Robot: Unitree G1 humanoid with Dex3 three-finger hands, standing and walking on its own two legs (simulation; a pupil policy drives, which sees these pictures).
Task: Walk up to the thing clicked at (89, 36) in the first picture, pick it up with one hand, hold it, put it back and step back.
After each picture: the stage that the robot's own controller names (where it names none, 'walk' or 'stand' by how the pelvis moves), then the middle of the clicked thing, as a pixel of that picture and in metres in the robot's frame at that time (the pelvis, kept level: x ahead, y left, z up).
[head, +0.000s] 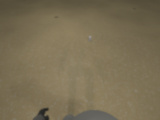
stand; (89, 38) +1.98 +0.02 -0.72
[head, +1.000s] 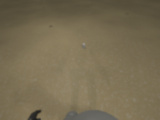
walk; (83, 45) +1.82 +0.26 -0.71
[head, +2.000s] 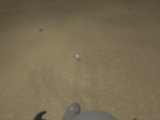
walk; (77, 57) +1.23 +0.35 -0.72
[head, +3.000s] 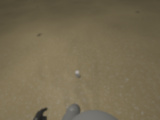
walk; (77, 74) +0.81 +0.26 -0.72
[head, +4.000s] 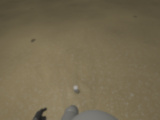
walk; (75, 89) +0.55 +0.22 -0.72
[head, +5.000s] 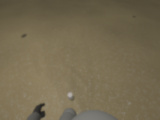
stand; (70, 96) +0.39 +0.20 -0.70
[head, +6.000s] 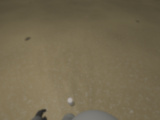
stand; (70, 101) +0.35 +0.19 -0.72
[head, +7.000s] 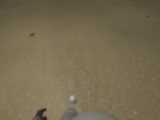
stand; (72, 99) +0.34 +0.18 -0.71
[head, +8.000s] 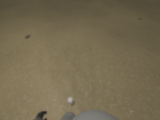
stand; (70, 100) +0.34 +0.19 -0.72
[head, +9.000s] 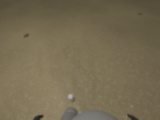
stand; (70, 97) +0.35 +0.21 -0.71
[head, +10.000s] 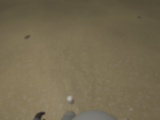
stand; (69, 99) +0.35 +0.21 -0.72
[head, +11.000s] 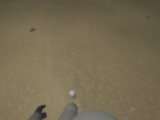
stand; (71, 94) +0.39 +0.17 -0.69
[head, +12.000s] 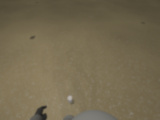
stand; (69, 99) +0.39 +0.20 -0.72
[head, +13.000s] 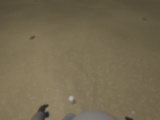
stand; (71, 99) +0.36 +0.21 -0.72
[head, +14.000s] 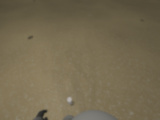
stand; (69, 100) +0.35 +0.21 -0.73
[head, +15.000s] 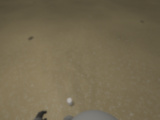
stand; (69, 101) +0.35 +0.21 -0.73
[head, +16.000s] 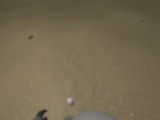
stand; (69, 101) +0.34 +0.20 -0.73
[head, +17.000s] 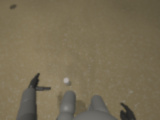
go down; (66, 81) +0.39 +0.21 -0.58
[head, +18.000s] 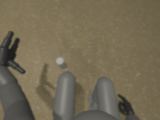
go down; (60, 62) +0.43 +0.25 -0.31
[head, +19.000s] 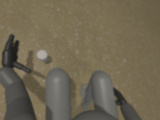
close in; (42, 56) +0.41 +0.28 -0.25
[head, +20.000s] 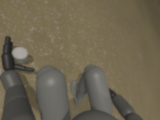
close; (20, 55) +0.40 +0.30 -0.22
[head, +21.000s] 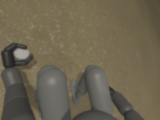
lift; (21, 55) +0.39 +0.30 -0.22
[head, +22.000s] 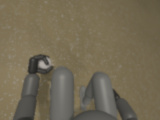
lift; (44, 64) +0.33 +0.28 -0.15
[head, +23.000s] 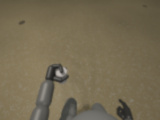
lift; (61, 75) +0.32 +0.18 +0.01
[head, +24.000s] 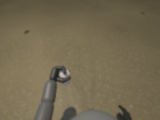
hold; (65, 77) +0.32 +0.17 -0.01
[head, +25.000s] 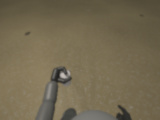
hold; (65, 78) +0.32 +0.17 -0.01
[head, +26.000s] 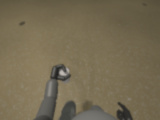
crouch; (65, 75) +0.34 +0.17 -0.04
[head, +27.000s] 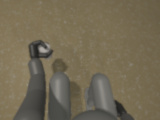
lower; (45, 51) +0.46 +0.26 -0.10
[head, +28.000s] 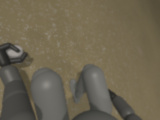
lower; (16, 55) +0.41 +0.30 -0.22
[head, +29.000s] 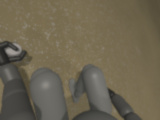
lower; (15, 53) +0.41 +0.31 -0.22
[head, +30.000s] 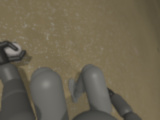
lower; (15, 53) +0.41 +0.31 -0.22
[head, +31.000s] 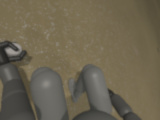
lower; (15, 53) +0.41 +0.31 -0.22
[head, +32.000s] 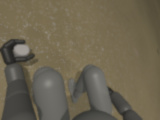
open; (20, 53) +0.40 +0.29 -0.23
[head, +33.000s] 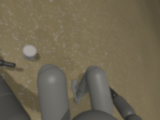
stand; (29, 53) +0.40 +0.28 -0.23
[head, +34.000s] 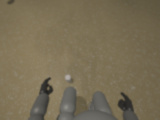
walk; (68, 78) +0.40 +0.20 -0.53
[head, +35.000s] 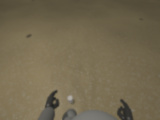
stand; (70, 99) +0.37 +0.19 -0.66
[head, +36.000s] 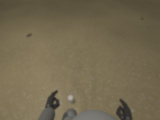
stand; (70, 99) +0.37 +0.19 -0.67
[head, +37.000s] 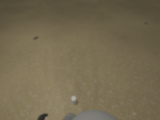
stand; (73, 99) +0.39 +0.17 -0.72
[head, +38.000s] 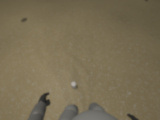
walk; (73, 85) +0.43 +0.14 -0.71
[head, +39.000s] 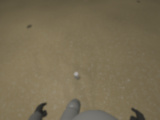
walk; (76, 75) +0.64 +0.20 -0.69
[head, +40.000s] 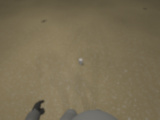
stand; (80, 61) +0.99 +0.18 -0.69
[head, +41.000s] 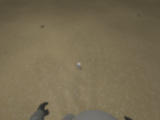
stand; (78, 65) +0.99 +0.18 -0.72
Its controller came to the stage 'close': yes
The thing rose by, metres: 0.71
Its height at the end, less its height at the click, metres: +0.00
